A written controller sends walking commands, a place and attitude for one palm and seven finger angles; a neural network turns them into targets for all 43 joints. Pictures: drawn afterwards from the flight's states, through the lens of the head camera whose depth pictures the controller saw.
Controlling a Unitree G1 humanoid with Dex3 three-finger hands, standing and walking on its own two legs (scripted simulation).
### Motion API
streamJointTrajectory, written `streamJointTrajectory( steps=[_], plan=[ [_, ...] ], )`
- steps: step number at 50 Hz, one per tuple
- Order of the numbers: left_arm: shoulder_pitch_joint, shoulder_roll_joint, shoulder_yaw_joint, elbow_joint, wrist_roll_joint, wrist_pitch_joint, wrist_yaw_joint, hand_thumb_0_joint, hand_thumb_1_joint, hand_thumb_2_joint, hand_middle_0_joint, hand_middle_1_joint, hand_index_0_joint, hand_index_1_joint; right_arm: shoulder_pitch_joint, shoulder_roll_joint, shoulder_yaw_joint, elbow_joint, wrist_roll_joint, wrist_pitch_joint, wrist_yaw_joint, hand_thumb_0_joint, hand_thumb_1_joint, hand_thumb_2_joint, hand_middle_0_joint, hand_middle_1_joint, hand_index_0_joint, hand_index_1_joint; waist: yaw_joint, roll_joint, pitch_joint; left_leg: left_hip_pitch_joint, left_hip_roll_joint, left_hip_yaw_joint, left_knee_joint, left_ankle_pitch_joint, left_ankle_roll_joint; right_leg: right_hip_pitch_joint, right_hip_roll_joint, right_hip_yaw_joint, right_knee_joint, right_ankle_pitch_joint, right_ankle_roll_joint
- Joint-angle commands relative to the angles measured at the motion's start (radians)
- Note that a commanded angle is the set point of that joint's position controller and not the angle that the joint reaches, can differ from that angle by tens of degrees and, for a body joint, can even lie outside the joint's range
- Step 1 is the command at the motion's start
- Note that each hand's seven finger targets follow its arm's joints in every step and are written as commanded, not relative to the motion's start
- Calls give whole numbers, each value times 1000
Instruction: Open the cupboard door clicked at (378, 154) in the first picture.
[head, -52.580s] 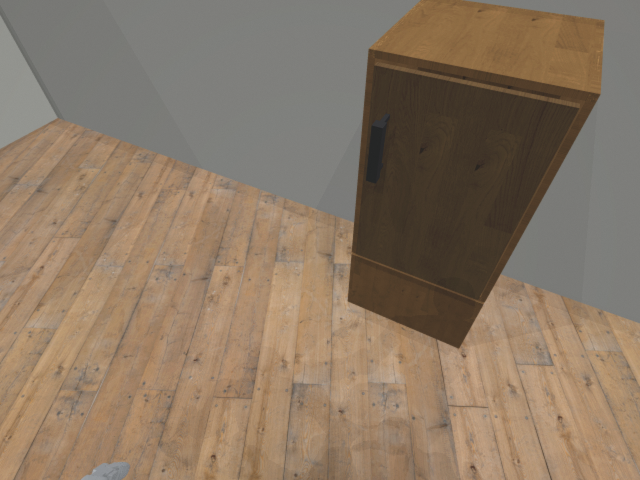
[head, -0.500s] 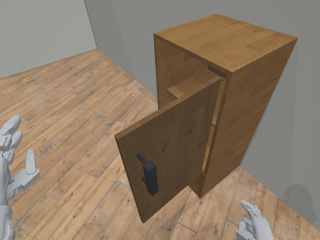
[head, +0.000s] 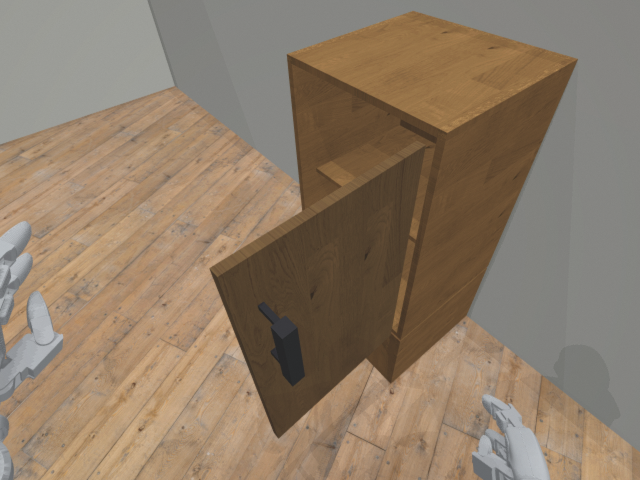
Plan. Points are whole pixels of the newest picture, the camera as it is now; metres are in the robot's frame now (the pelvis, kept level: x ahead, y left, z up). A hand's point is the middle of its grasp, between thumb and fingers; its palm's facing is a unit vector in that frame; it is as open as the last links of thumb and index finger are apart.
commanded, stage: step back with the hand held close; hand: left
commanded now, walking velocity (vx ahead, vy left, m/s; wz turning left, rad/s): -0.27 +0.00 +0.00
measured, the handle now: (280, 343) +0.31 +0.10 -0.04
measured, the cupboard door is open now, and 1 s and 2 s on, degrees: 93 93 93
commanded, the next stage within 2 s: stop stepping back and stand still in 0.94 s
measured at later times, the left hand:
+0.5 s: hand out of the picture +0.11 +0.30 +0.15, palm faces +0.41 -0.76 -0.51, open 7.4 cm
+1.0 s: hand out of the picture -0.02 +0.31 +0.17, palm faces +0.53 -0.72 -0.46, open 7.4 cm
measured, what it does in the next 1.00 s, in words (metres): walks backwards: right foot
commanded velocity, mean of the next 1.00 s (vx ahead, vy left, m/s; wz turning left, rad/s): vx -0.32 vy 0.00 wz -0.04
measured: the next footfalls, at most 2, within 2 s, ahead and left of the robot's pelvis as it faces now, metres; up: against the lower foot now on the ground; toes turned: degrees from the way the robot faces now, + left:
right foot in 1.00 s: -0.22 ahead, -0.11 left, +0.00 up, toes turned +5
left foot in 1.18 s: -0.14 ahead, +0.13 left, +0.00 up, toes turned +3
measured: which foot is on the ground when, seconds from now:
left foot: down 0.00-1.00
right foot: down 0.00-0.76, up 0.78-0.98, down 1.00-1.00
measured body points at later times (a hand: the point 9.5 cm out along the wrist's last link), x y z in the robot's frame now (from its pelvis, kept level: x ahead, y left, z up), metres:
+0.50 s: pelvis -0.09 +0.03 -0.01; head -0.07 +0.03 +0.44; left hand +0.09 +0.33 +0.18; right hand +0.09 -0.21 -0.09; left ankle +0.01 +0.13 -0.74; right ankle -0.04 -0.11 -0.74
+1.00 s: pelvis -0.20 +0.02 -0.03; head -0.18 +0.04 +0.42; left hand -0.05 +0.34 +0.19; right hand +0.00 -0.18 -0.10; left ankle -0.01 +0.14 -0.74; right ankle -0.26 -0.11 -0.75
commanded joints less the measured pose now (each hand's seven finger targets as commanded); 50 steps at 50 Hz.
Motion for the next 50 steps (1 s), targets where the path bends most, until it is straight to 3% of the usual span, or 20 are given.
streamJointTrajectory(
  steps=[1,5,11,20,23,26,29,32,34,36,37,38,39,41,43,45,47,48,49,50],
  plan=[
    [40,196,117,-191,-4,-67,18,0,900,900,-200,-300,-200,-300,-105,-112,-55,-184,1,-5,-12,0,-900,-900,200,300,200,300,-18,-47,-149,120,12,20,-6,397,45,-66,-77,28,-27,510,18],
    [66,229,147,-249,-7,-65,31,0,900,900,-200,-300,-200,-300,-106,-107,-61,-212,9,22,-15,0,-900,-900,200,300,200,300,-21,-69,-186,105,21,20,-9,419,42,-62,-66,29,-1,508,21],
    [80,253,172,-298,-8,-75,50,0,900,900,-200,-300,-200,-300,-100,-113,-67,-225,10,27,-22,0,-900,-900,200,300,200,300,-19,-9,-177,23,27,2,-34,333,41,-61,-53,36,21,398,23],
    [68,218,165,-296,15,-127,67,0,900,900,-200,-300,-200,-300,-84,-127,-67,-228,12,-21,-19,0,-900,-900,200,300,200,300,-30,45,-53,-315,71,-86,-164,-273,80,-25,-12,50,70,11,25],
    [46,209,172,-314,30,-145,68,0,900,900,-200,-300,-200,-300,-77,-135,-70,-225,9,-49,-19,0,-900,-900,200,300,200,300,-26,98,-55,-445,115,-151,-227,-433,103,50,22,31,179,-30,31],
    [55,226,198,-311,36,-155,70,0,900,900,-200,-300,-200,-300,-70,-129,-74,-216,5,-72,-17,0,-900,-900,200,300,200,300,-24,101,-76,-488,120,-167,-205,-455,113,72,32,50,221,-8,21],
    [64,222,197,-343,30,-168,67,0,900,900,-200,-300,-200,-300,-48,-114,-78,-205,3,-91,-10,0,-900,-900,200,300,200,300,-33,-7,-80,-388,42,-88,-53,-398,82,-83,-16,153,87,-106,-10],
    [33,214,156,-348,19,-162,82,0,900,900,-200,-300,-200,-300,-13,-98,-80,-152,-6,-84,-1,0,-900,-900,200,300,200,300,-50,-210,-71,-59,-55,-2,306,-191,12,-495,-192,324,-141,-278,-102],
    [-32,222,144,-345,25,-154,96,0,900,900,-200,-300,-200,-300,-17,-92,-74,-129,-8,-76,1,0,-900,-900,200,300,200,300,-64,-240,-74,27,-53,3,313,-129,15,-557,-210,270,-125,-199,-92],
    [-78,237,149,-345,25,-154,100,0,900,900,-200,-300,-200,-300,-39,-111,-72,-129,-8,-73,-13,0,-900,-900,200,300,200,300,-64,-109,-14,-23,3,-77,106,-203,38,-550,-116,181,-27,-229,-34],
    [-68,232,155,-347,23,-163,99,0,900,900,-200,-300,-200,-300,-53,-119,-69,-146,-6,-80,-20,0,-900,-900,200,300,200,300,-55,21,-2,-153,81,-183,-50,-331,70,-464,-46,135,79,-248,-4],
    [-65,226,174,-363,29,-169,97,0,900,900,-200,-300,-200,-300,-74,-130,-67,-156,-8,-93,-24,0,-900,-900,200,300,200,300,-48,209,-30,-366,213,-340,-265,-564,118,-261,48,56,347,-207,28],
    [-77,236,203,-368,37,-171,97,0,900,900,-200,-300,-200,-300,-81,-120,-75,-156,-14,-104,-25,0,-900,-900,200,300,200,300,-40,273,-93,-522,322,-464,-394,-655,181,-82,108,33,675,-170,37],
    [-71,293,241,-396,20,-187,92,0,900,900,-200,-300,-200,-300,-76,-91,-98,-139,-12,-121,-4,0,-900,-900,200,300,200,300,-32,91,-171,-327,315,-368,-277,-360,178,-204,83,89,811,-234,15],
    [34,222,200,-342,2,-172,93,0,900,900,-200,-300,-200,-300,-95,-98,-106,-125,-12,-126,29,0,-900,-900,200,300,200,300,-20,153,-170,-302,263,-194,-240,-313,137,-193,73,27,738,-264,3],
    [55,215,182,-351,-15,-162,88,0,900,900,-200,-300,-200,-300,-102,-87,-95,-127,0,-126,44,0,-900,-900,200,300,200,300,-19,223,-151,-331,232,-111,-279,-346,75,-122,72,-45,553,-311,-16],
    [60,221,173,-347,-29,-170,72,0,900,900,-200,-300,-200,-300,-89,-76,-84,-124,0,-129,46,0,-900,-900,200,300,200,300,-19,177,-129,-264,201,-67,-238,-308,19,-117,65,-60,232,-329,-35],
    [32,238,174,-366,-30,-182,62,0,900,900,-200,-300,-200,-300,-80,-71,-86,-120,-1,-127,46,0,-900,-900,200,300,200,300,-25,78,-123,-194,158,-15,-93,-263,-20,-179,-16,41,18,-316,-71],
    [12,268,183,-366,-18,-196,60,0,900,900,-200,-300,-200,-300,-56,-61,-87,-104,-2,-116,44,0,-900,-900,200,300,200,300,-33,-149,-92,-90,53,45,251,-162,-60,-392,-202,366,-182,-348,-153],
    [-48,309,188,-391,1,-207,73,0,900,900,-200,-300,-200,-300,-83,-55,-72,-97,-15,-110,44,0,-900,-900,200,300,200,300,-15,-282,-46,-141,-24,27,557,-168,-66,-514,-405,581,-288,-125,-212]
  ],
)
